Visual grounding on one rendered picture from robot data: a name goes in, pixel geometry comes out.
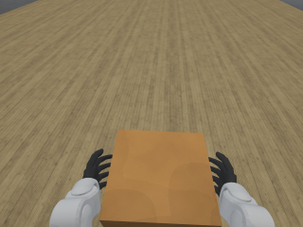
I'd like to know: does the right robot hand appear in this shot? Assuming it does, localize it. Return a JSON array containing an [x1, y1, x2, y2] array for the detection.
[[208, 151, 237, 197]]

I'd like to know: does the carton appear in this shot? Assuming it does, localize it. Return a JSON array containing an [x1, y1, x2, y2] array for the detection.
[[99, 130, 223, 227]]

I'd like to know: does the left robot hand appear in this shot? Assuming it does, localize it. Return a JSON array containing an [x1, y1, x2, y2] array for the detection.
[[82, 148, 113, 190]]

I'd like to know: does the right robot forearm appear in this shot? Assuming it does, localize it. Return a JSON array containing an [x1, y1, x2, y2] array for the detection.
[[219, 183, 276, 227]]

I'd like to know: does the left robot forearm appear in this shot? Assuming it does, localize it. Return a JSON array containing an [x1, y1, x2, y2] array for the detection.
[[49, 178, 101, 227]]

